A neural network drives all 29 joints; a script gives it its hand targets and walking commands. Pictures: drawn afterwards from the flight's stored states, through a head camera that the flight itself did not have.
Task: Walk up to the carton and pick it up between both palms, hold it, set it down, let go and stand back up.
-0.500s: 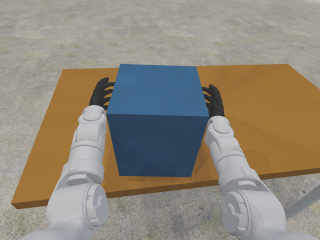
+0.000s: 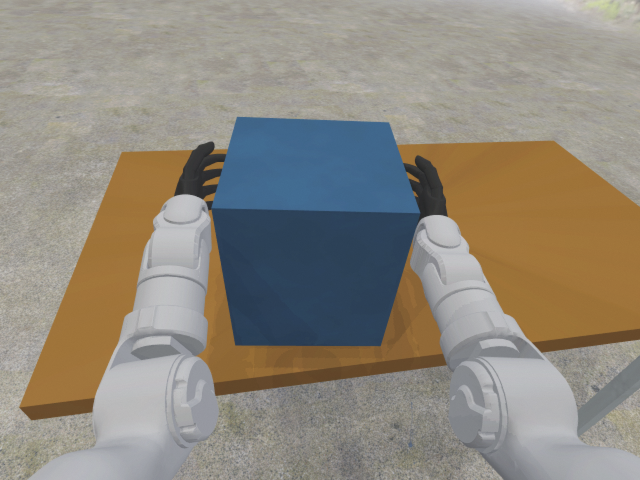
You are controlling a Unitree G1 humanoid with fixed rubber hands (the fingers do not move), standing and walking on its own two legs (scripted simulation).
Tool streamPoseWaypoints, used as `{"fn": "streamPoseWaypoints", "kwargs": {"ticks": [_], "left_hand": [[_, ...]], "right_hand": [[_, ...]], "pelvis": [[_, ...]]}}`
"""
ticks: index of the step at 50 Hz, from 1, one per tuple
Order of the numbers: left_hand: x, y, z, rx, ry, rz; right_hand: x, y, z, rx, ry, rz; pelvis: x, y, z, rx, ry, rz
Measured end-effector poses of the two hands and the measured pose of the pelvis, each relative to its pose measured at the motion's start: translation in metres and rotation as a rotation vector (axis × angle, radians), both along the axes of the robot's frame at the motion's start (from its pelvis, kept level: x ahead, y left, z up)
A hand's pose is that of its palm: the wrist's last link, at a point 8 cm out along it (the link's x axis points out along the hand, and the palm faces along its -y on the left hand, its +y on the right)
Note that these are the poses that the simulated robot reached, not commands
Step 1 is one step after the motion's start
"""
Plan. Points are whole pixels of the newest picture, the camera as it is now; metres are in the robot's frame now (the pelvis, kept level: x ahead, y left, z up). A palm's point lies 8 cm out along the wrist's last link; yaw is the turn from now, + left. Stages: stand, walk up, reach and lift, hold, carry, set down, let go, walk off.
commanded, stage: reach and lift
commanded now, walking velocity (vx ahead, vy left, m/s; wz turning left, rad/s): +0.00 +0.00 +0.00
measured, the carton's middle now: (311, 235) +0.42 +0.01 +0.12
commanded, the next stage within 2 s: none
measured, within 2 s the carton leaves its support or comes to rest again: neither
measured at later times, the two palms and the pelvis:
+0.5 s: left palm (187, 188) +0.39 +0.17 +0.21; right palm (438, 201) +0.39 -0.14 +0.20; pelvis +0.00 +0.00 +0.00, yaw +1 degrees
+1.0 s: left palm (192, 171) +0.38 +0.15 +0.24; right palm (458, 180) +0.38 -0.15 +0.24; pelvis +0.00 +0.00 +0.00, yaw +1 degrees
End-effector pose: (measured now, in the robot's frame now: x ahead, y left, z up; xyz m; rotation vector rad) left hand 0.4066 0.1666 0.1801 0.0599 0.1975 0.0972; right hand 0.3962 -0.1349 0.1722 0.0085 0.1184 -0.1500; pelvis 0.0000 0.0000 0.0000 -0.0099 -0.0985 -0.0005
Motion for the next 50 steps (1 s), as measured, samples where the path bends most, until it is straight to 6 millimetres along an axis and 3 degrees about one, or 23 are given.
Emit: {"fn": "streamPoseWaypoints", "kwargs": {"ticks": [50], "left_hand": [[-0.022,-0.014,0.059,-0.016,-0.021,0.024]], "right_hand": [[-0.014,-0.014,0.066,0.020,-0.010,0.025]], "pelvis": [[-0.001,-0.004,-0.002,-0.005,-0.018,0.010]]}}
